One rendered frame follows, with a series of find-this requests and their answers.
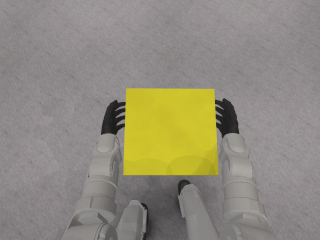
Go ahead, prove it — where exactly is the robot right shin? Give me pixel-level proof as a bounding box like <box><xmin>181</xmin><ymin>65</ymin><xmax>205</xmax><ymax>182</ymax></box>
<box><xmin>181</xmin><ymin>184</ymin><xmax>202</xmax><ymax>196</ymax></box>

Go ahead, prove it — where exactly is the robot left shin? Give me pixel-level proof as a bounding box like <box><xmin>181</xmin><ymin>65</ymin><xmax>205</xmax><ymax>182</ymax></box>
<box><xmin>123</xmin><ymin>200</ymin><xmax>145</xmax><ymax>240</ymax></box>

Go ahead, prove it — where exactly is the left robot forearm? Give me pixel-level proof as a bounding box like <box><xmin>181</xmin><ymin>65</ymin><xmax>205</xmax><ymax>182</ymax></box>
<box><xmin>61</xmin><ymin>133</ymin><xmax>122</xmax><ymax>240</ymax></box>

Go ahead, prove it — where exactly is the right robot hand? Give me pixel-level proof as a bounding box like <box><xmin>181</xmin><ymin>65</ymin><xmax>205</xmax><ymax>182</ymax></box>
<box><xmin>215</xmin><ymin>98</ymin><xmax>239</xmax><ymax>138</ymax></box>

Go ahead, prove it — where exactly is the robot shin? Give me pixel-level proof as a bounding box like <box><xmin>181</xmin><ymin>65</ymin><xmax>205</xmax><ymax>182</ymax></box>
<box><xmin>123</xmin><ymin>200</ymin><xmax>145</xmax><ymax>240</ymax></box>
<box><xmin>181</xmin><ymin>184</ymin><xmax>202</xmax><ymax>196</ymax></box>

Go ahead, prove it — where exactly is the left robot hand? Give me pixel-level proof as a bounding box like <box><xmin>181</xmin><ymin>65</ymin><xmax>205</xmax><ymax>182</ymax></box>
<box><xmin>101</xmin><ymin>100</ymin><xmax>126</xmax><ymax>135</ymax></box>

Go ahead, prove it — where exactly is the carton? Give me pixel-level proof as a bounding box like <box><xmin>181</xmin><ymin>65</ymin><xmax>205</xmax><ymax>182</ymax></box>
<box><xmin>123</xmin><ymin>88</ymin><xmax>219</xmax><ymax>176</ymax></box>

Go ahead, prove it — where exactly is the robot left upper arm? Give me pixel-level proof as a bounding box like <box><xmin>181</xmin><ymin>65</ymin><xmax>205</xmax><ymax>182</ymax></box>
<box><xmin>62</xmin><ymin>222</ymin><xmax>118</xmax><ymax>240</ymax></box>

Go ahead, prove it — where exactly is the right robot forearm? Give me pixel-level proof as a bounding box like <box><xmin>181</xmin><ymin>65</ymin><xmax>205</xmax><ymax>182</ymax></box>
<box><xmin>219</xmin><ymin>133</ymin><xmax>277</xmax><ymax>240</ymax></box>

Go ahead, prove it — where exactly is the robot right upper arm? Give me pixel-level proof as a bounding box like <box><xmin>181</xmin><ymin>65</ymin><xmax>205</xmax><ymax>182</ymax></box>
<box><xmin>219</xmin><ymin>222</ymin><xmax>276</xmax><ymax>240</ymax></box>

